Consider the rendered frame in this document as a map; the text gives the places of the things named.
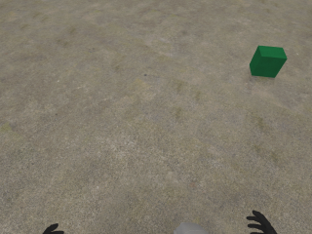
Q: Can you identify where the robot right thigh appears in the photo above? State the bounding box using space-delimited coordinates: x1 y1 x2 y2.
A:
174 222 209 234

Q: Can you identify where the carton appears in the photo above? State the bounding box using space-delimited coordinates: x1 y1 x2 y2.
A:
250 45 288 78

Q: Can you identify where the robot left hand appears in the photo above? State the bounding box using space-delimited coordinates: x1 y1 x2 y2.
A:
42 223 64 234

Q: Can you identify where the robot right hand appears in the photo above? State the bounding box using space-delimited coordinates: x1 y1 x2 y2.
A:
246 210 277 234

